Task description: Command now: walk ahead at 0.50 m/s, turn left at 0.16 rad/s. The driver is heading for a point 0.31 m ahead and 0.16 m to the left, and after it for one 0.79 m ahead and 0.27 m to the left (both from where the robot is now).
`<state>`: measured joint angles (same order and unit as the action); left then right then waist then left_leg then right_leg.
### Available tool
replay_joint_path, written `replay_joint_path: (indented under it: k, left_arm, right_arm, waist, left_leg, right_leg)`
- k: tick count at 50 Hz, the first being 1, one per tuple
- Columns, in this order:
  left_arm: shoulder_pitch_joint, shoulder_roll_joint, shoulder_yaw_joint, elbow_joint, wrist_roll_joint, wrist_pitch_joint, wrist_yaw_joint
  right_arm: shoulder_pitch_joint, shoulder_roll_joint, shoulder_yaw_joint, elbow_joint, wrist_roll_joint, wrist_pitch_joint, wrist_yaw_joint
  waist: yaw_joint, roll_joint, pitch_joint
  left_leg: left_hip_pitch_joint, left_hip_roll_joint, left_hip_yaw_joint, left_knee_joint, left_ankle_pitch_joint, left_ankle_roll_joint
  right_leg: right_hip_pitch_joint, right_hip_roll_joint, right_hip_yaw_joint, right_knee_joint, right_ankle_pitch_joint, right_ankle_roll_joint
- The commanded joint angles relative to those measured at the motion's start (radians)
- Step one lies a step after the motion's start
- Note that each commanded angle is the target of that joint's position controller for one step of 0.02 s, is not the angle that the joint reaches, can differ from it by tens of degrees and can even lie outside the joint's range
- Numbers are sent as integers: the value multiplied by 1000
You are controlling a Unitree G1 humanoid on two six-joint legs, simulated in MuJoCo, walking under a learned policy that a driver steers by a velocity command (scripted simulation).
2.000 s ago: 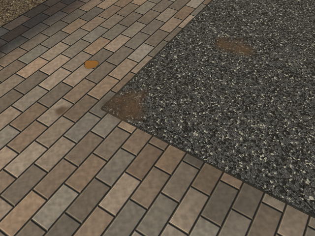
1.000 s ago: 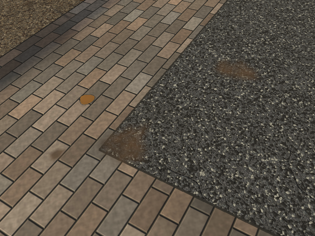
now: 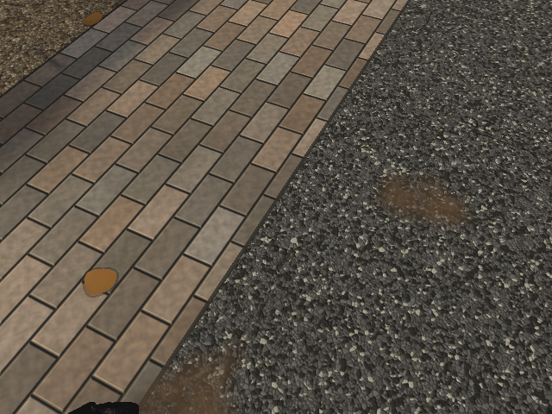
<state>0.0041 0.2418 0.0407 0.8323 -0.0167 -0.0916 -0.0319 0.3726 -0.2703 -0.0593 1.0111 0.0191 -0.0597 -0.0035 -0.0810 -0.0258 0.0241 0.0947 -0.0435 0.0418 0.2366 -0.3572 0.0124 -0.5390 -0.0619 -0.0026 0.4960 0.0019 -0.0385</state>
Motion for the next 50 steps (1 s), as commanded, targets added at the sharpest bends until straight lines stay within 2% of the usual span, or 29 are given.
replay_joint_path:
  k: [1,2,3,4,5,6,7,9,10,13,18,21,23,24,26,27,28,29,30,31,32,33,34,35,37,39,44,47,50]
  left_arm:
    - [221,198,72,5,2,-19,8]
    - [406,278,92,36,18,-17,19]
    - [436,315,98,60,19,-12,13]
    - [409,200,67,42,15,-15,13]
    - [325,161,54,28,15,-19,17]
    - [249,140,45,17,19,-23,18]
    - [203,114,40,16,22,-26,17]
    - [170,91,35,24,36,-32,18]
    - [170,101,38,31,35,-36,20]
    - [184,126,48,46,37,-37,34]
    - [218,162,57,54,31,-22,55]
    - [274,180,66,71,18,-5,60]
    - [296,190,72,78,8,10,59]
    - [291,199,75,76,4,18,60]
    - [265,229,85,63,-5,32,64]
    - [249,241,88,56,-8,41,65]
    - [226,241,85,47,-13,47,66]
    - [241,208,71,29,8,41,67]
    - [320,49,28,-22,38,12,53]
    - [222,119,32,-47,-5,-34,39]
    - [137,158,43,-73,-41,-59,31]
    - [132,157,41,-66,-28,-70,36]
    - [139,165,50,-50,2,-70,44]
    - [160,177,58,-44,14,-57,45]
    - [164,159,59,-54,24,-33,45]
    - [111,133,52,-77,32,-18,48]
    - [-65,92,32,-137,22,-24,32]
    - [-113,103,29,-156,12,-35,15]
    - [-117,130,33,-167,14,-49,0]
  right_arm:
    - [-29,-152,-25,-47,-3,8,-5]
    - [-14,-100,-3,-77,-25,7,-4]
    - [118,27,30,-74,-8,-12,4]
    - [39,-106,0,-64,19,-26,3]
    - [-48,-149,-16,-93,39,-35,2]
    - [-85,-137,-17,-97,35,-35,-5]
    - [-96,-123,-23,-94,23,-28,-9]
    - [-54,-77,-26,-85,22,-1,-5]
    - [-58,-57,-24,-91,23,10,-3]
    - [-121,-54,-29,-126,14,30,-2]
    - [-261,-31,-18,-182,1,20,27]
    - [-358,-24,-9,-229,0,19,44]
    - [-393,-30,-8,-259,2,21,57]
    - [-394,-39,-12,-270,3,22,63]
    - [-339,-75,-30,-277,6,27,67]
    - [-249,-106,-48,-263,11,30,66]
    - [-97,-156,-79,-225,14,30,57]
    - [53,-248,-117,-188,14,40,34]
    - [10,-336,-123,-197,17,33,28]
    - [37,-269,-99,-226,2,15,37]
    - [4,-208,-83,-220,-5,-1,38]
    - [-58,-170,-72,-231,2,-12,38]
    - [-133,-135,-63,-248,1,-15,37]
    - [-172,-109,-52,-266,-8,-17,32]
    - [-168,-125,-53,-271,-7,-19,21]
    - [-131,-158,-61,-264,-3,-20,5]
    - [-58,-165,-62,-250,2,-4,-14]
    - [-5,-146,-54,-223,4,-2,-15]
    - [30,-141,-51,-203,-3,6,-21]
  waist:
    - [186,83,-122]
    - [235,-34,-294]
    - [157,-305,-417]
    - [198,-167,-346]
    - [185,-127,-204]
    - [153,-57,-134]
    - [128,-49,-78]
    - [83,-70,-52]
    - [75,-69,-33]
    - [71,-34,12]
    - [108,-12,48]
    - [143,5,78]
    - [143,-4,85]
    - [131,-13,79]
    - [80,-50,19]
    - [25,-61,-33]
    - [-62,-42,-112]
    - [-112,69,-196]
    - [29,301,-254]
    - [-34,184,-351]
    - [-41,134,-218]
    - [1,60,-141]
    - [45,31,-96]
    - [78,41,-87]
    - [98,44,-72]
    - [88,42,-44]
    - [17,100,-6]
    - [-13,114,0]
    - [-8,128,5]
  left_leg:
    - [-106,228,-96,312,741,120]
    - [-321,149,-50,638,450,83]
    - [-686,-19,-71,943,-205,31]
    - [-775,32,-190,1047,-224,43]
    - [-825,77,-172,1055,-127,55]
    - [-788,127,-153,1023,-35,50]
    - [-756,156,-153,973,24,43]
    - [-669,187,-154,936,83,37]
    - [-671,195,-149,921,89,30]
    - [-756,201,-155,831,195,13]
    - [-756,181,-78,554,403,7]
    - [-788,168,-35,459,396,25]
    - [-803,154,-11,424,336,46]
    - [-784,139,7,412,293,60]
    - [-662,74,65,415,192,98]
    - [-544,33,89,413,153,123]
    - [-325,-14,94,343,203,159]
    - [-33,79,-101,301,183,213]
    - [238,310,-675,187,26,391]
    - [296,374,-888,39,-76,421]
    - [224,356,-751,20,1,370]
    - [83,310,-616,33,105,331]
    - [-58,267,-513,30,214,302]
    - [-141,239,-456,12,295,289]
    - [-222,221,-407,-16,400,292]
    - [-271,195,-349,-30,465,285]
    - [-334,118,-282,-13,362,207]
    - [-272,154,-315,16,310,195]
    - [-135,213,-375,94,381,190]
  right_leg:
    - [367,33,-17,-22,-54,-60]
    - [688,-167,196,17,-60,-121]
    - [969,-369,649,-121,-287,-257]
    - [902,-337,651,-185,-391,-213]
    - [772,-311,492,-207,-345,-166]
    - [638,-277,381,-238,-249,-146]
    - [538,-245,288,-274,-184,-135]
    - [435,-210,171,-334,-133,-127]
    - [405,-213,129,-352,-92,-138]
    - [403,-203,18,-382,-14,-141]
    - [441,-183,-133,-401,32,-120]
    - [538,-211,-177,-374,73,-116]
    - [616,-235,-197,-329,148,-107]
    - [642,-243,-210,-292,240,-98]
    - [669,-244,-234,-158,569,-77]
    - [656,-234,-245,-22,689,-64]
    - [581,-196,-267,185,674,-32]
    - [341,-148,-270,496,357,20]
    - [-96,74,-150,819,-568,81]
    - [-216,92,79,920,-616,60]
    - [-306,41,86,897,-517,31]
    - [-269,-8,87,812,-425,15]
    - [-190,-40,88,721,-369,20]
    - [-116,-61,96,670,-330,26]
    - [-66,-64,82,583,-300,56]
    - [-78,-48,60,467,-217,86]
    - [-2,30,37,101,91,100]
    - [18,37,43,16,152,80]
    - [-11,38,48,-27,51,41]
